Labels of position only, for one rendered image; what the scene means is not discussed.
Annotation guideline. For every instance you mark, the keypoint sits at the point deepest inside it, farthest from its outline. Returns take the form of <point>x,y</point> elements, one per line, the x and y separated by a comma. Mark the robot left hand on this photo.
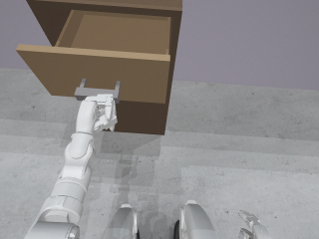
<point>101,107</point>

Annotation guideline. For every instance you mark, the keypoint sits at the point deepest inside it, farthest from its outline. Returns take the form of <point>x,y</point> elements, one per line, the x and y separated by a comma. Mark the handle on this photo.
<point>82,92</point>

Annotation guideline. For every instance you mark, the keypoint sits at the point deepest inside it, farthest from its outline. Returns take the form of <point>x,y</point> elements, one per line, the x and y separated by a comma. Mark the robot left forearm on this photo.
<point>65,203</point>

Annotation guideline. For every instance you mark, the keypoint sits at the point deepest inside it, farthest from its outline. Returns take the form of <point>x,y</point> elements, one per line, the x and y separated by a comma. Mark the cabinet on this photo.
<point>132,117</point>

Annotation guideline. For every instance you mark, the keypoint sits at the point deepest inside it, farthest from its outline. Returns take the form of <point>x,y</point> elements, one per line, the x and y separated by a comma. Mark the drawer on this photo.
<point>103,48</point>

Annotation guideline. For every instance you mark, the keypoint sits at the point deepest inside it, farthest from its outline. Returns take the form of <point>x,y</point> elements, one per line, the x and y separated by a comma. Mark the robot right hand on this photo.
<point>258,231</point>

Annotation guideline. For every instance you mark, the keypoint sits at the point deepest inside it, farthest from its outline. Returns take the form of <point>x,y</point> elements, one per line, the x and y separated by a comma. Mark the robot right thigh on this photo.
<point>194,220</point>

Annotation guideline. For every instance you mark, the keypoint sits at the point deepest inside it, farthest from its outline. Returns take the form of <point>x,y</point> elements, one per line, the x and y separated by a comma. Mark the right robot shin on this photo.
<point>183,234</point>

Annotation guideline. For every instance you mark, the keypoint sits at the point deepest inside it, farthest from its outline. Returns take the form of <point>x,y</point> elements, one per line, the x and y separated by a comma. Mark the robot left upper arm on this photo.
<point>54,230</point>

